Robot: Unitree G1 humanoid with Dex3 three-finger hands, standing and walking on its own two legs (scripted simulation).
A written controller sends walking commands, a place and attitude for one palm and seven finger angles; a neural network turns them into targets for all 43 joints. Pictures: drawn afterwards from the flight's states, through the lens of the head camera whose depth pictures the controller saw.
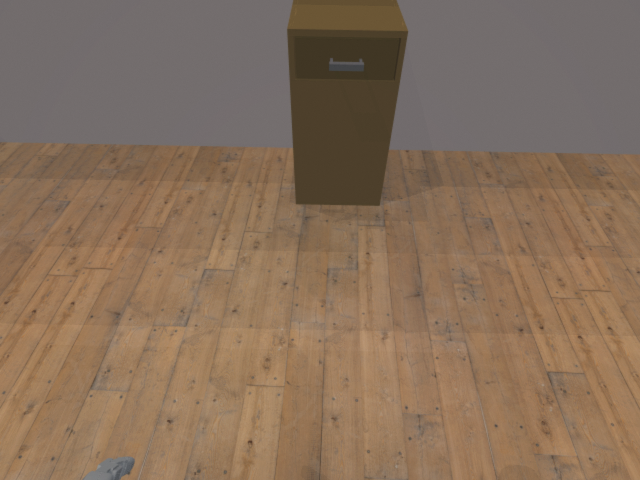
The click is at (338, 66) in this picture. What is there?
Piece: drawer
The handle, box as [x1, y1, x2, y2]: [329, 58, 363, 70]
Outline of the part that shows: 330,58 329,70 363,70 363,62 361,61 361,59 359,59 358,62 333,62 332,58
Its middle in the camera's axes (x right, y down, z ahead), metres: +0.09 -0.60 +1.33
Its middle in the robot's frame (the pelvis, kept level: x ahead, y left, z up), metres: +1.40 -0.03 -0.08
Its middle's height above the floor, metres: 0.69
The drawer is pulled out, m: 0.00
